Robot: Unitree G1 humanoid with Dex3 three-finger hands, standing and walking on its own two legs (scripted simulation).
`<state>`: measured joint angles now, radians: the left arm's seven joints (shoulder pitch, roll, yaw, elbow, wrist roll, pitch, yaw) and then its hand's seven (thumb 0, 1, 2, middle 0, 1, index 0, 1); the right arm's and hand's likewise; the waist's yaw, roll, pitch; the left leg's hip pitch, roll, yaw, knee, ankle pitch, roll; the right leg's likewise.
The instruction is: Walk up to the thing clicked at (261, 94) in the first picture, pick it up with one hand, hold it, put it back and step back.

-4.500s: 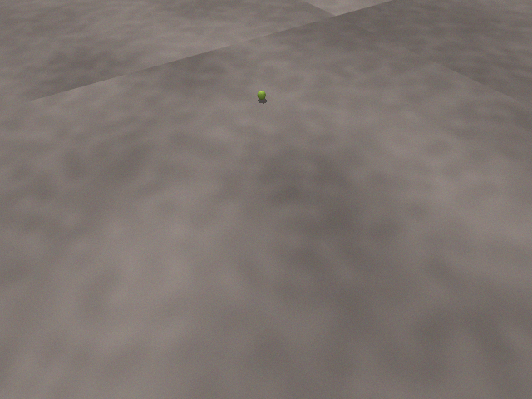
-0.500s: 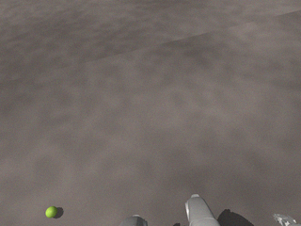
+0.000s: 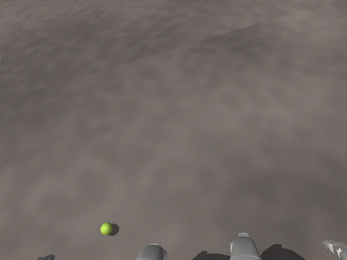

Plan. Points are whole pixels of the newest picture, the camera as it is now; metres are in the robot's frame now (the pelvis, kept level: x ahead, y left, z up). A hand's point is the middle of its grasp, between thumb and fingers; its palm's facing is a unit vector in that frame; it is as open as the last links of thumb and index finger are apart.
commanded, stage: walk up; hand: left
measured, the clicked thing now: (106, 228) +0.33 +0.48 -0.69
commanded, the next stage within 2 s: none
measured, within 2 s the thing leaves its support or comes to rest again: neither
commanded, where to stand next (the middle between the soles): -0.08 +0.34 m, yaw -10 degrees
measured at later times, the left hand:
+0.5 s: hand out of the picture -0.03 +0.51 -0.10, palm faces -0.08 -0.82 -0.57, open 7.4 cm
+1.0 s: hand out of the picture -0.10 +0.69 -0.12, palm faces -0.20 -0.87 -0.44, open 7.4 cm
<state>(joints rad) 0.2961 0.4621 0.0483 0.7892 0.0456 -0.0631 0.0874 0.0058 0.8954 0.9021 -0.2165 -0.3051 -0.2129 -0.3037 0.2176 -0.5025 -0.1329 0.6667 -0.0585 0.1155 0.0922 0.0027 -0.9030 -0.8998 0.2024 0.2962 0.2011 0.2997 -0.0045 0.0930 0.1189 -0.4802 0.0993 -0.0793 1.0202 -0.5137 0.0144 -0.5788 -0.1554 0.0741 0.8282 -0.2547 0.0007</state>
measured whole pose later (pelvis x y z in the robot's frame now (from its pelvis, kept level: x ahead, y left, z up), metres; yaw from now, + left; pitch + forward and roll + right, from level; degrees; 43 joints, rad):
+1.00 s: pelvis -0.18 +0.41 +0.02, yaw -11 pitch -1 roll -1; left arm 0.30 0.40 0.07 0.94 0.03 -0.02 0.01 0.01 0.91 0.90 -0.21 -0.30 -0.20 -0.30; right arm 0.26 -0.39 -0.04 0.83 -0.03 0.01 0.02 0.00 -0.90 -0.90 0.21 0.30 0.21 0.30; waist 0.01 0.03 0.10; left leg -0.41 0.03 0.13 0.82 -0.39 0.06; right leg -0.32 0.04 0.00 0.80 -0.51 -0.06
